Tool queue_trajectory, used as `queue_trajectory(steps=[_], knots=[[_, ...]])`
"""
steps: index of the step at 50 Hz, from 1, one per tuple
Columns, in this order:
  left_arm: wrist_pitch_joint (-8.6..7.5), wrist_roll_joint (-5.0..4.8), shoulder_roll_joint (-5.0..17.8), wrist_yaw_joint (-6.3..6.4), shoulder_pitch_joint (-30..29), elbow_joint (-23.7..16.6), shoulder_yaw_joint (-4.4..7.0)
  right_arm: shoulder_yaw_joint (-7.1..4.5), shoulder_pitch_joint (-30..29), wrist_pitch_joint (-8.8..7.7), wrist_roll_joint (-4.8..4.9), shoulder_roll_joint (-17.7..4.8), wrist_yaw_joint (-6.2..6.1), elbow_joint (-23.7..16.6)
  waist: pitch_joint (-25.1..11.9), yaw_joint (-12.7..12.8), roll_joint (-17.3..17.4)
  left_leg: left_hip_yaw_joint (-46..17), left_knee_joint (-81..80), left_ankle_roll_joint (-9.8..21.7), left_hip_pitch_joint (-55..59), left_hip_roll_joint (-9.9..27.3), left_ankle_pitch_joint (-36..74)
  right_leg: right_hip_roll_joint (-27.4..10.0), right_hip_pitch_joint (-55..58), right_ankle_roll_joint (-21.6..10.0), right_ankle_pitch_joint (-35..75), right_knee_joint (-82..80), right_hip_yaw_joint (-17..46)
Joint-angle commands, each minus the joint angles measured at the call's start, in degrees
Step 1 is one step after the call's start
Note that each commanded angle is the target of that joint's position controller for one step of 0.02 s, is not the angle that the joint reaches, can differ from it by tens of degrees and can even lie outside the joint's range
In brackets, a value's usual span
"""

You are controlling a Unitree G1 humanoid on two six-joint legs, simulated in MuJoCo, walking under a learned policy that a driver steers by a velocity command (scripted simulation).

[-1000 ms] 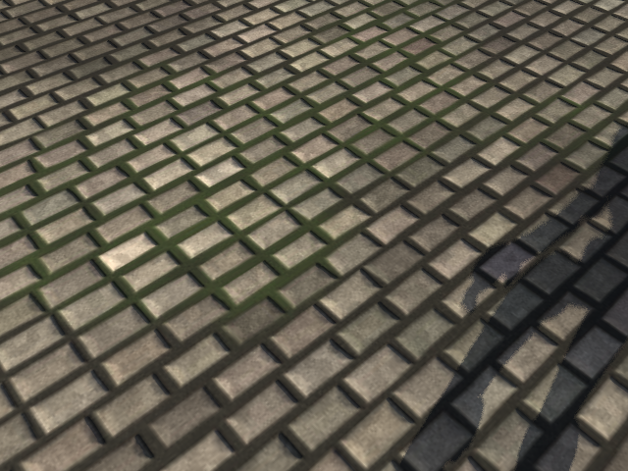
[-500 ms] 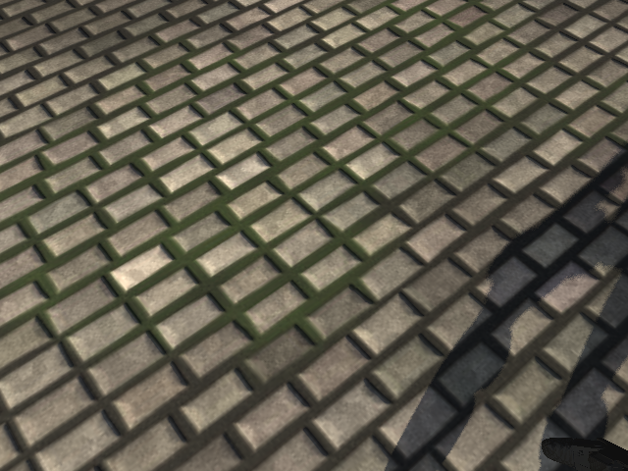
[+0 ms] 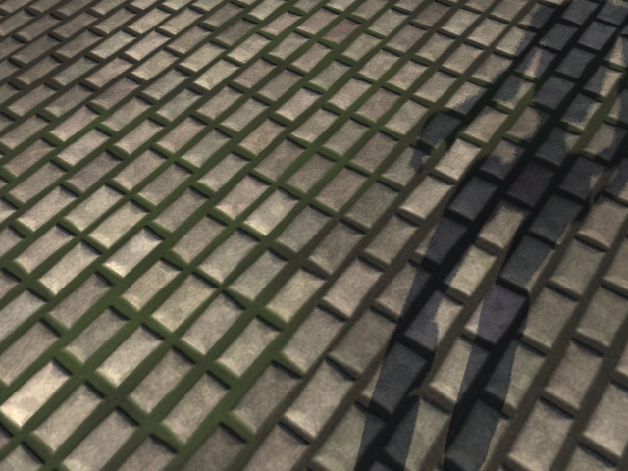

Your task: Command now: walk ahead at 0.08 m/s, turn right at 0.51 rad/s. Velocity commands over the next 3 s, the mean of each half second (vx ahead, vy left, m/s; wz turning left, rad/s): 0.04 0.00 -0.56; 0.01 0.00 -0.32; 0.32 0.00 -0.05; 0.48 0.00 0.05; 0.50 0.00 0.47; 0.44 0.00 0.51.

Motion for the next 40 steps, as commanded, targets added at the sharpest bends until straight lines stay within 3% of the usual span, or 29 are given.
queue_trajectory(steps=[1,2,3,4,6,10,13,16,19,20,21,22,23,24,25,27,29,31,33,35,37,38,39,40], knots=[[-0.07,-0.26,9.95,0.83,6.18,-4.81,2.88,-0.83,1.77,-0.74,1.03,-6.17,0.89,-5.03,-20.11,2.54,-5.61,-10.31,24.82,-0.88,-21.65,-0.73,-2.66,-18.03,32.36,-15.16,23.97,-11.25,27.61],[0.52,-1.1,8.77,1.12,3.84,-4.96,2.6,-0.82,0.85,-0.21,0.64,-5.16,0.42,-4.5,-15.14,1.16,-0.69,-9.74,20.34,-1.25,-21.82,1.23,0.82,-15.08,25.79,-12.15,17.0,-12.55,23.38],[1.09,-1.44,8.12,1.57,1.86,-5.43,2.34,-1.17,-0.21,0.42,0.04,-5.9,-0.19,-4.94,-12.61,0.26,-1.48,-9.65,15.73,-1.58,-19.94,2.32,3.65,-13.02,20.3,-10.59,11.42,-13.87,21.44],[1.59,-0.91,8.41,1.82,0.6,-5.89,2.37,-1.16,0.04,0.9,0.03,-5.33,-0.21,-5.06,-11.38,-0.94,-3.77,-8.6,13.27,-1.92,-16.31,1.72,5.73,-10.76,15.43,-9.63,9.19,-14.89,19.93],[1.98,-0.13,9.06,2.29,0.21,-6.53,2.7,-0.9,1.09,1.14,0.22,-4.09,-0.48,-4.62,-11.27,-1.24,-6.31,-8.02,7.72,-2.81,-13.81,0.34,7.14,-9.13,13.19,-9.4,9.24,-15.42,19.04],[2.46,-0.53,10.32,3.58,1.01,-6.76,3.33,-0.55,-0.9,1.06,0.21,-3.5,-1.03,-4.76,-12.44,0.17,-6.99,-9.67,-1.27,-3.8,-12.13,-0.11,10.05,-8.61,13.3,-8.84,1.26,-14.83,21.31],[3.09,-0.53,10.37,3.75,0.4,-7.24,3.49,-0.78,-2.07,0.65,0.47,-3.91,-0.69,-5.22,-11.31,0.89,-8.64,-10.16,-6.63,-3.43,-9.8,-0.67,10.64,-7.89,11.84,-8.1,-6.66,-15.25,24.28],[3.7,-0.65,10.11,3.57,0.44,-7.68,3.56,-1.11,-1.76,-0.38,0.89,-4.4,0.05,-5.32,-10.76,1.39,-9.86,-10.14,-13.14,-2.27,-7.1,-1.38,9.74,-7.75,13.28,-7.73,-7.1,-14.31,27.86],[4.45,-1.72,9.39,3.7,-0.28,-7.99,3.42,-1.98,3.14,-1.29,0.92,-5.29,0.94,-3.92,-10.03,-1.4,-8.92,-8.91,-29.33,0.67,3.62,-0.49,17.23,-4.3,9.96,-4.57,-7.11,-10.35,27.34],[4.54,-1.57,6.88,3.68,1.34,-8.16,2.77,-3.03,5.15,-1.18,-0.17,-9.18,0.77,-3.96,-10.67,-0.9,-1.32,-17.39,-33.66,4.44,10.2,10.04,17.11,-0.13,3.4,-1.36,-16.99,-1.34,22.25],[3.93,-2.11,6.49,3.45,0.17,-10.41,2.78,-4.0,4.02,-0.54,-1.73,-13.72,0.57,-3.72,-6.58,1.12,17.57,-31.88,-38.0,13.09,9.5,20.54,24.49,9.25,-8.61,2.13,-26.05,10.92,7.74],[3.05,-0.84,10.92,3.13,0.79,-9.56,4.13,-3.4,1.12,-0.8,-2.59,-10.59,0.4,-5.94,-6.76,0.35,15.64,-35.36,-38.05,17.26,6.74,24.6,28.11,5.58,-9.34,4.6,-26.97,24.91,9.39],[3.14,-1.24,12.39,2.75,2.3,-7.77,4.88,-2.6,-2.47,-0.76,-1.91,-7.64,-0.19,-7.28,-6.75,1.73,10.5,-28.85,-36.32,15.1,6.12,21.47,29.93,4.58,-8.36,5.4,-22.99,30.84,9.53],[3.76,-1.42,11.33,2.84,4.06,-5.91,4.83,-2.18,-4.87,-0.58,-0.93,-6.01,-0.49,-7.86,-6.12,2.64,7.61,-22.51,-34.89,12.01,6.27,17.26,30.55,4.06,-8.03,6.48,-19.78,33.83,8.28],[4.31,-1.23,9.99,2.95,4.73,-5.34,4.47,-1.89,-5.14,-0.46,-0.04,-5.3,-0.73,-8.04,-5.78,2.16,7.1,-19.35,-34.29,11.0,7.59,15.67,31.76,3.67,-9.4,7.36,-17.04,37.02,7.62],[4.82,-1.75,7.32,2.61,3.28,-5.9,3.43,-1.66,-3.53,0.15,0.02,-5.37,-1.15,-7.86,-4.82,0.98,7.15,-13.78,-34.62,11.26,8.06,13.61,35.06,2.67,-9.56,8.6,-14.34,36.72,4.58],[4.81,-2.16,6.06,2.49,-0.85,-7.68,2.65,-1.97,-0.57,0.73,-0.36,-6.28,-1.44,-7.36,-5.14,-1.48,8.89,-12.09,-34.54,12.04,12.67,14.08,35.77,1.02,-10.98,9.47,-13.07,30.46,2.74],[4.72,-1.62,4.56,2.17,-2.65,-8.69,1.74,-2.34,1.1,1.16,-0.26,-7.67,-1.24,-6.8,-6.8,-2.72,10.08,-11.3,-33.66,12.8,13.9,14.83,37.16,-0.28,-6.62,9.54,-15.19,22.85,1.97],[4.48,-1.26,3.86,1.72,-2.67,-9.01,1.14,-2.78,0.9,1.42,0.21,-9.39,-0.72,-6.55,-7.75,-2.72,11.28,-10.29,-33.18,13.33,12.0,15.72,39.01,-0.59,0.33,8.65,-18.31,15.55,0.05],[4.42,-1.45,5.05,1.5,-1.55,-8.45,1.46,-2.87,1.07,1.44,0.97,-10.02,-0.21,-6.16,-7.95,-2.63,12.05,-10.81,-32.3,13.52,11.57,16.51,39.42,0.1,4.68,7.62,-17.19,8.79,-1.47],[4.37,-1.36,4.76,1.31,1.75,-6.84,1.62,-2.56,-0.03,1.45,2.03,-9.72,-0.01,-5.68,-7.68,-0.51,11.17,-10.07,-29.49,12.07,10.13,15.76,38.66,0.95,11.45,5.4,-8.68,-4.24,-2.6],[4.33,-1.09,4.68,1.33,3.42,-5.94,1.66,-2.03,0.76,1.3,2.46,-8.38,0.08,-4.92,-7.56,0.46,9.86,-8.99,-27.55,9.9,7.78,14.55,36.73,1.66,17.11,3.8,-2.37,-12.48,-2.82],[4.32,-0.78,6.32,1.67,4.02,-6.29,1.85,-1.26,3.57,0.74,1.69,-6.21,0.41,-3.74,-9.42,0.12,5.56,-6.81,-24.13,5.55,2.62,12.47,29.97,-1.96,25.88,2.28,5.97,-14.46,2.63],[4.44,-0.04,11.33,2.58,4.89,-7.45,2.56,0.48,4.01,-0.07,-1.65,-1.69,1.18,-5.4,-12.96,-1.75,-11.08,-1.33,-11.79,-0.35,-7.9,7.02,7.77,-15.77,35.01,-2.29,28.33,-11.23,18.15]])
